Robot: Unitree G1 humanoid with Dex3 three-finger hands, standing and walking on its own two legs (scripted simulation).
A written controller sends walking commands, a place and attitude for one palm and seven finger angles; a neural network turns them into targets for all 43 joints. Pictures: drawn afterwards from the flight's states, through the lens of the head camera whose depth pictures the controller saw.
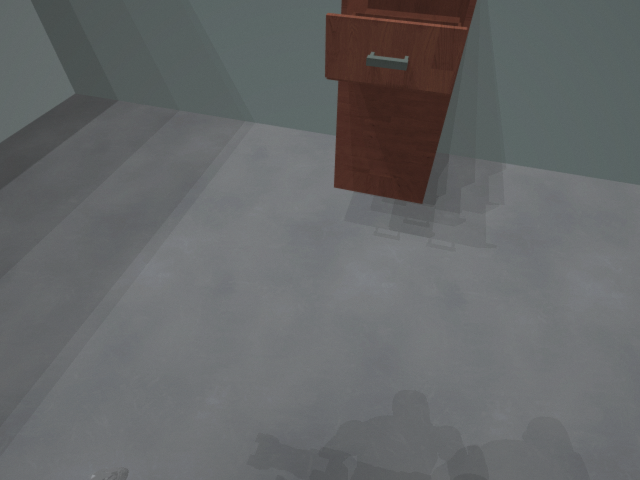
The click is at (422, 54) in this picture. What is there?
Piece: drawer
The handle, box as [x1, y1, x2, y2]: [366, 52, 408, 70]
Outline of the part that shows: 366,59 366,65 405,70 408,56 405,56 403,59 375,56 374,52 371,52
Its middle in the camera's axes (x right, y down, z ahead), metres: +0.19 -0.51 +1.11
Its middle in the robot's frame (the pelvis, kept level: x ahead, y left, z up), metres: +1.19 -0.13 +0.02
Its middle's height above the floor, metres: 0.79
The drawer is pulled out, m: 0.30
